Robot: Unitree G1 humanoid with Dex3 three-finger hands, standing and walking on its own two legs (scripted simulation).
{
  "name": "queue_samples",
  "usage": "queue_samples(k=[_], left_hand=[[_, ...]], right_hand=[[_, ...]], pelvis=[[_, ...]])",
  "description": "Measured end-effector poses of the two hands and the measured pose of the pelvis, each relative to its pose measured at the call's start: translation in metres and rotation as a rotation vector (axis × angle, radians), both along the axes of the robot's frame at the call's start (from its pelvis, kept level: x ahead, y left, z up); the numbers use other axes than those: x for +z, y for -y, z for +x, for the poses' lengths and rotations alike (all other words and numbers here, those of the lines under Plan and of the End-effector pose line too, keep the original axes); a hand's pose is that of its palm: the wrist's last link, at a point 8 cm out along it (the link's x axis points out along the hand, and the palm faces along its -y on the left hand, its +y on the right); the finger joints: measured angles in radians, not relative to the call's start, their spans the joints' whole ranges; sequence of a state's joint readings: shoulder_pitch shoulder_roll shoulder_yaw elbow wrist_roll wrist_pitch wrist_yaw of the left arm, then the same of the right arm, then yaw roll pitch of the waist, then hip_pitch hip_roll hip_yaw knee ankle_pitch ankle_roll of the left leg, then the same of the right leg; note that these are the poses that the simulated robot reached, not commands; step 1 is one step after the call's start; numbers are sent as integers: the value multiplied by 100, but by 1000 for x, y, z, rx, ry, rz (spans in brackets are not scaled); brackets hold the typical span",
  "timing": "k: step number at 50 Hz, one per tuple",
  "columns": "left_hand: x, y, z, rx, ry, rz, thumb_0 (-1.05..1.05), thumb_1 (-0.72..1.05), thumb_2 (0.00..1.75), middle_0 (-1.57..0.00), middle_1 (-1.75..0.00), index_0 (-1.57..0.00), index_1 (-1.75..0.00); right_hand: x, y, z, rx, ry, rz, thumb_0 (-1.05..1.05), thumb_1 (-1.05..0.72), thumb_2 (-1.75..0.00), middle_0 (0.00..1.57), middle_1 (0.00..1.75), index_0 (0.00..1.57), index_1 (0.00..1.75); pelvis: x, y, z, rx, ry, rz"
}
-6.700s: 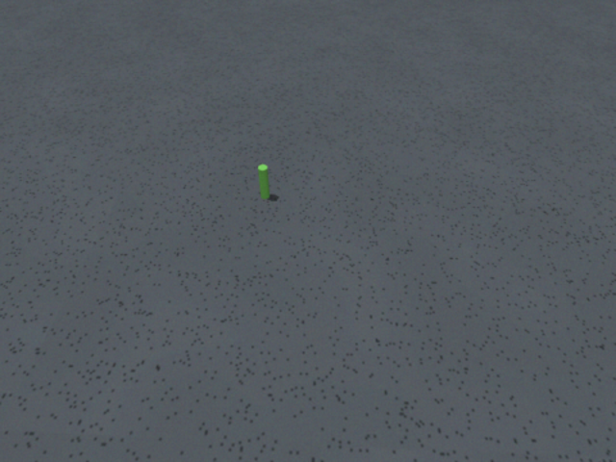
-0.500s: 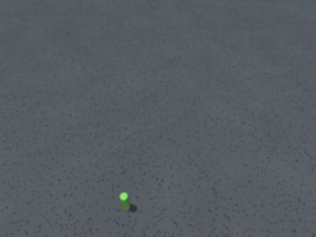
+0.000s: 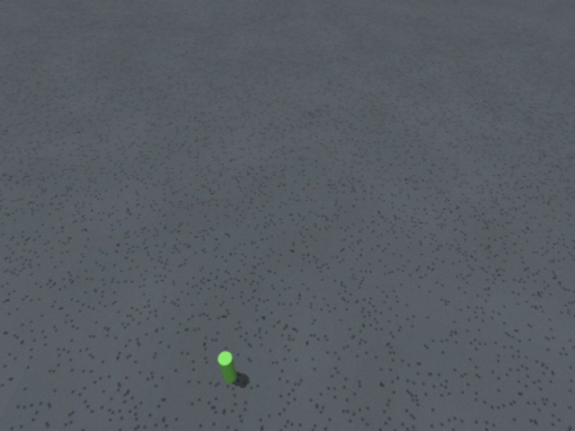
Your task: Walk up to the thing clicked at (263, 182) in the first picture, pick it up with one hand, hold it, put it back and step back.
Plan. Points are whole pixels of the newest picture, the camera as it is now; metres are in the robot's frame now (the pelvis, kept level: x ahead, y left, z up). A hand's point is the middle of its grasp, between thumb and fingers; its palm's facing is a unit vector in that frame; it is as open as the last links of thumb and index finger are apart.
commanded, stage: stand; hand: left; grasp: from the side
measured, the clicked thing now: (227, 368) +0.43 +0.18 -0.70
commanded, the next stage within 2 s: go down in 0.46 s
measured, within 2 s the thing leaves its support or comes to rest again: neither
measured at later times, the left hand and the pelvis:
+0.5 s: hand out of the picture +0.07 +0.25 -0.16, palm faces -0.03 -0.94 -0.34, open 7.4 cm; pelvis +0.00 +0.00 +0.00, yaw +0 degrees
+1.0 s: hand out of the picture +0.14 +0.27 -0.19, palm faces +0.05 -0.95 -0.32, open 15.2 cm; pelvis -0.02 +0.00 -0.05, yaw +0 degrees
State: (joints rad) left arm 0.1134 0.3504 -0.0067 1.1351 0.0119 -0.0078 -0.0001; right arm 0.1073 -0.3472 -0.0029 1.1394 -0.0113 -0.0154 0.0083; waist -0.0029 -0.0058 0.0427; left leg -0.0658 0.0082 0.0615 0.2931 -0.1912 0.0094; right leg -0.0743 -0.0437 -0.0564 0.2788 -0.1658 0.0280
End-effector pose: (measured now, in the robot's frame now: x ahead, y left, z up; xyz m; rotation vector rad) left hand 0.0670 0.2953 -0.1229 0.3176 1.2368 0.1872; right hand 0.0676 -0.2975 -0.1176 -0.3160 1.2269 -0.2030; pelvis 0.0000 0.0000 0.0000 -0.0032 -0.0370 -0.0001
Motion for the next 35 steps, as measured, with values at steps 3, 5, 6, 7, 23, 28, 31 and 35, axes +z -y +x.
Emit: queue_samples(k=[3, 5, 6, 7, 23, 28, 31, 35], left_hand=[[0, 0, -1, 0, 0, 0, 1, 90, 90, -20, -30, -21, -30], [0, -1, -1, 0, 0, 1, 1, 90, 90, -20, -30, -21, -30], [0, -1, -1, 0, 1, 1, 1, 90, 90, -20, -30, -21, -30], [0, -1, -1, 0, 2, 1, 1, 90, 90, -20, -30, -21, -30], [0, -3, -5, 7, -5, 1, 1, 90, 90, -20, -30, -21, -30], [0, -3, -6, 8, -9, 0, 1, 90, 90, -20, -30, -21, -30], [0, -2, 2, 34, 40, -2, 1, 88, 87, -21, -28, -20, -27], [-6, 1, 34, 59, 106, -18, 1, 75, 75, -16, -19, -15, -19]], right_hand=[[0, 0, -1, 0, -1, 0, 1, -91, -89, 21, 30, 20, 30], [0, -1, -1, 0, 0, 0, 1, -91, -89, 21, 30, 20, 30], [0, -1, -1, 0, 0, -1, 1, -91, -89, 21, 30, 20, 30], [0, -1, -1, 1, 1, -1, 1, -91, -89, 21, 30, 20, 30], [-1, -3, -1, 8, -4, 1, 0, -91, -89, 21, 30, 20, 30], [-1, -3, -1, 11, -5, 1, 1, -91, -89, 21, 30, 20, 30], [0, -6, 3, 6, 43, 1, 1, -92, -90, 21, 30, 20, 30], [-2, -19, 7, 18, 114, 21, 1, -95, -90, 20, 30, 20, 30]], pelvis=[[0, 0, 0, 0, 1, 0], [0, 0, 0, 1, 1, 0], [0, 0, 0, 1, 1, 0], [0, -1, 0, 1, 2, 0], [0, -2, -1, 5, 1, 0], [0, -3, -1, 6, 1, 1], [-2, -2, -3, 10, -23, 1], [-9, 1, -14, 17, -79, -4]])
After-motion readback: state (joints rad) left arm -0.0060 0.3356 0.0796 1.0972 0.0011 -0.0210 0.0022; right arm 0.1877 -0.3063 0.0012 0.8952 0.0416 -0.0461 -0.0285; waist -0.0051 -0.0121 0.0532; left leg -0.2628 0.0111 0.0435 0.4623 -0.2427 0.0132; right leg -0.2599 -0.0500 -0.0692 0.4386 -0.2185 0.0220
